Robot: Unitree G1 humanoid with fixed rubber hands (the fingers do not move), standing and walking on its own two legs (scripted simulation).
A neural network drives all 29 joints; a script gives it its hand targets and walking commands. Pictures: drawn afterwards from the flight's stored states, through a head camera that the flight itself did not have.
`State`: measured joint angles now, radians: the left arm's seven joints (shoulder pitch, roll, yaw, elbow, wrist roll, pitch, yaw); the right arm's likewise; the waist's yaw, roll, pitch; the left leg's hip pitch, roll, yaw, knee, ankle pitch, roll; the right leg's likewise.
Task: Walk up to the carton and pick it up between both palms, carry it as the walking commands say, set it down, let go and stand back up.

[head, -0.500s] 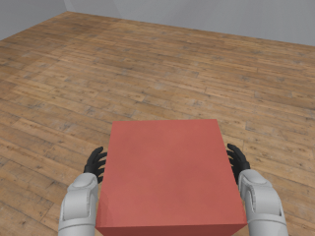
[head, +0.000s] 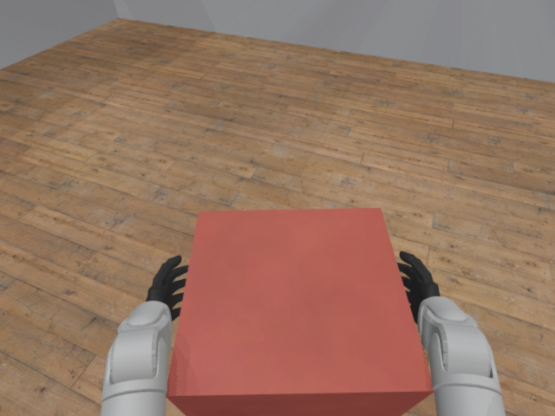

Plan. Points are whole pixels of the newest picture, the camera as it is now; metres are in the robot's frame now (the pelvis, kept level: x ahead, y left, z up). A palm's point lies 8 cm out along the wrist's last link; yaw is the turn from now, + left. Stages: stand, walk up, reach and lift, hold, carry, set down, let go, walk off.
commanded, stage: hold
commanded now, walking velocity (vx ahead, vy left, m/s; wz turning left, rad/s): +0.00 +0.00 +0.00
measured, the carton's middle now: (291, 327) +0.27 +0.00 -0.05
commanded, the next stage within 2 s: carry in 0.44 s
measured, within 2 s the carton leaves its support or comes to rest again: neither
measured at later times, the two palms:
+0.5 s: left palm (161, 307) +0.27 +0.19 +0.03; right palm (424, 301) +0.27 -0.19 +0.04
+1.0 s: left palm (194, 334) +0.22 +0.13 +0.04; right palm (473, 324) +0.23 -0.24 +0.05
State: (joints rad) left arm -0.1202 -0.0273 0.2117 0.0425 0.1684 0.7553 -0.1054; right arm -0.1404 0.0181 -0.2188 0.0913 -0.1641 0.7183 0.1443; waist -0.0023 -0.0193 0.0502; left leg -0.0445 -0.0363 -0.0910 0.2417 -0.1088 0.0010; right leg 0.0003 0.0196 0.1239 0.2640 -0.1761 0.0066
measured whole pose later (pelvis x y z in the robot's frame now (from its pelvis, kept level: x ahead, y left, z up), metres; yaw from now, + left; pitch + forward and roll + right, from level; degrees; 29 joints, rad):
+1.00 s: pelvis -0.02 -0.06 -0.03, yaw +2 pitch +3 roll -1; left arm -0.08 -0.04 0.19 -0.32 0.05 1.14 0.02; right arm -0.10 0.00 -0.20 -0.29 -0.01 1.14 0.02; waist -0.03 -0.01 -0.11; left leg -0.47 0.08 -0.04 0.68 -0.27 -0.07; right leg -0.40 0.07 -0.07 0.68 -0.34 -0.08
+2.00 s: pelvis -0.05 -0.05 -0.03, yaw +2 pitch +2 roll -1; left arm -0.05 -0.05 0.20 -0.37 0.04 1.16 0.00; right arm -0.07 0.04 -0.20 -0.34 -0.05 1.16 0.04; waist 0.00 -0.01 -0.08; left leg -0.47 0.12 0.05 0.64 -0.20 -0.05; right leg -0.41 0.03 -0.12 0.66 -0.29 -0.07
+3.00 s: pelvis -0.10 -0.03 -0.02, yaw -40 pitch +4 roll -2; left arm -0.07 0.02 0.18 -0.39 0.03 1.15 -0.03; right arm -0.02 0.10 -0.19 -0.43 -0.08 1.12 0.03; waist 0.04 -0.01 -0.10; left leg -0.28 0.25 0.32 0.60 -0.35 -0.06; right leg -0.49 -0.05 -0.11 0.87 -0.41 0.04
